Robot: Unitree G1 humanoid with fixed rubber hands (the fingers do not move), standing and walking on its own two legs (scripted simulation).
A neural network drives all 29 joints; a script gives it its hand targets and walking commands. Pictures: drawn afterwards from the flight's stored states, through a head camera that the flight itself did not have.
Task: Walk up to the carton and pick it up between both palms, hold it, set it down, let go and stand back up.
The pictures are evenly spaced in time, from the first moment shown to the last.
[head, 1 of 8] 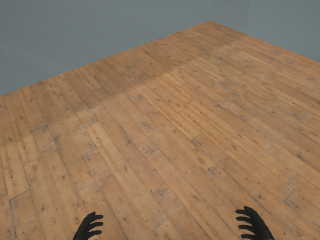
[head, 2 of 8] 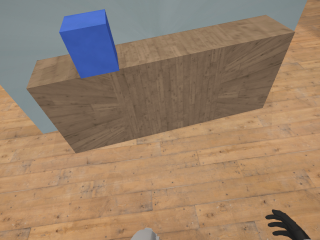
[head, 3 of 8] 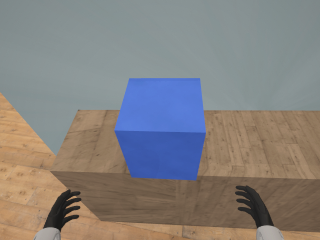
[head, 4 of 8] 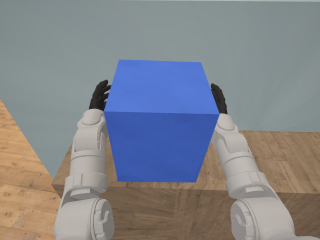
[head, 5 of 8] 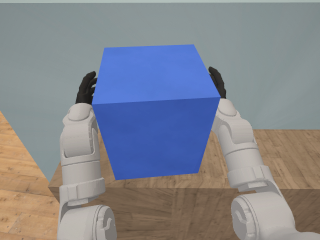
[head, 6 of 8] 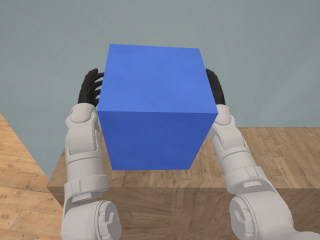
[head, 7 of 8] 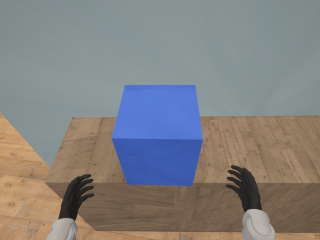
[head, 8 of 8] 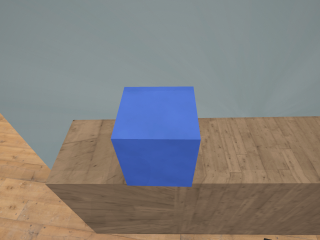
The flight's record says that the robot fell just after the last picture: no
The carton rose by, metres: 0.20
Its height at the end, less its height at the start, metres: +0.00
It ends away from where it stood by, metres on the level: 0.01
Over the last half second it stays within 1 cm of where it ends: yes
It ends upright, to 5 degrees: yes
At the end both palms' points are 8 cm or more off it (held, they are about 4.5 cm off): yes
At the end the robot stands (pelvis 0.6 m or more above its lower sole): yes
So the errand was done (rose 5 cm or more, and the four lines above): yes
